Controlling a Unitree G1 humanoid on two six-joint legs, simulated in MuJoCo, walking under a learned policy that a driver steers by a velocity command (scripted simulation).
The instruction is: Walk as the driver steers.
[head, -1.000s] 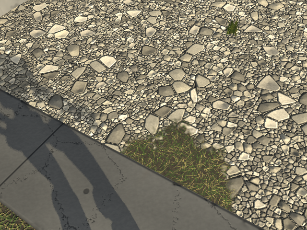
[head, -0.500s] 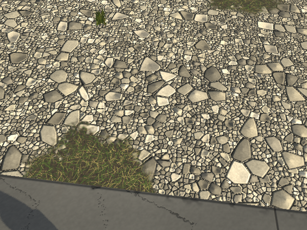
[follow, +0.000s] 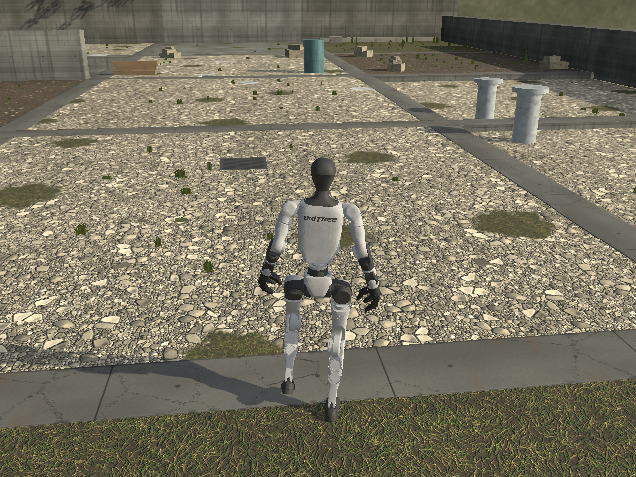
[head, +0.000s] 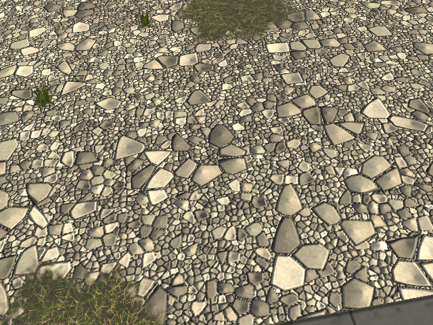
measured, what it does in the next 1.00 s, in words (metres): walks ahead, turning left: left foot, then right foot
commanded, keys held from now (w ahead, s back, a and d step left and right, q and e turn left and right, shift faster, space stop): w+q+shift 1.00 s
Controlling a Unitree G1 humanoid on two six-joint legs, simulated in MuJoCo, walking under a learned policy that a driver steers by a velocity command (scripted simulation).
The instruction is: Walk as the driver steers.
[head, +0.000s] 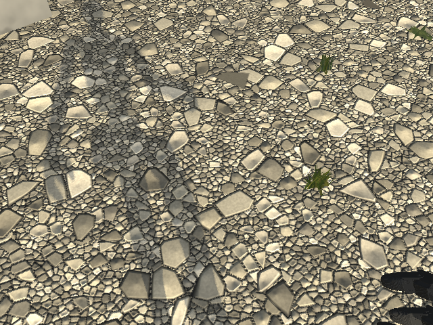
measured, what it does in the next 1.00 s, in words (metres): walks ahead, turning right: left foot, then right foot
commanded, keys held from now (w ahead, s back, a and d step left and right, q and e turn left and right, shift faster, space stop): w+q+shift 0.02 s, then w+e+shift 0.34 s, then e+shift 0.64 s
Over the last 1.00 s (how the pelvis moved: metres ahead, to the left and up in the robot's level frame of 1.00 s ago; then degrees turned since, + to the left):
0.79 0.20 -0.01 53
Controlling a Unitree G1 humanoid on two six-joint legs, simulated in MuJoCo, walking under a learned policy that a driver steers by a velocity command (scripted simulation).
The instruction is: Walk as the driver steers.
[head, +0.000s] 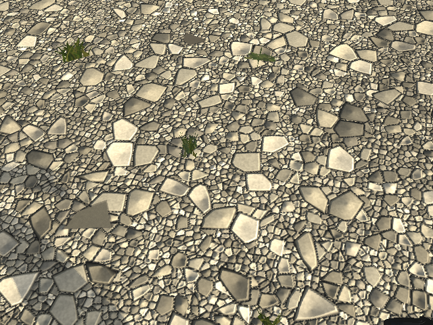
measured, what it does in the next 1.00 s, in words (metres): steps on the spot, turning right: left foot, then right foot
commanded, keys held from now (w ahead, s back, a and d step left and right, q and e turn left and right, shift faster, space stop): e+shift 0.50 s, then q+shift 0.34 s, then w+q+shift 0.16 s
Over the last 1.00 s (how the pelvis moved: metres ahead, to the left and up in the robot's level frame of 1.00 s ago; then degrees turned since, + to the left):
0.68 0.01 0.01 -33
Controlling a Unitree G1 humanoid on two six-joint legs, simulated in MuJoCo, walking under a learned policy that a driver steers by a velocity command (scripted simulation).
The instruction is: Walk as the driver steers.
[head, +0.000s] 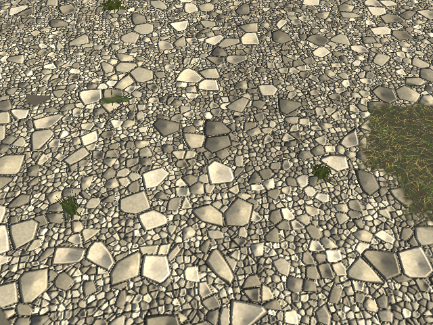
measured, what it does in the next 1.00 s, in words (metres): walks ahead: left foot, then right foot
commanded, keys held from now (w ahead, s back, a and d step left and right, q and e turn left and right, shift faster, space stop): w+q+shift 0.46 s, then w+e+shift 0.54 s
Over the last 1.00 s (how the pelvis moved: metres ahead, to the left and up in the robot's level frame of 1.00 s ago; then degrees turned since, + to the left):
0.02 0.05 0.01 -19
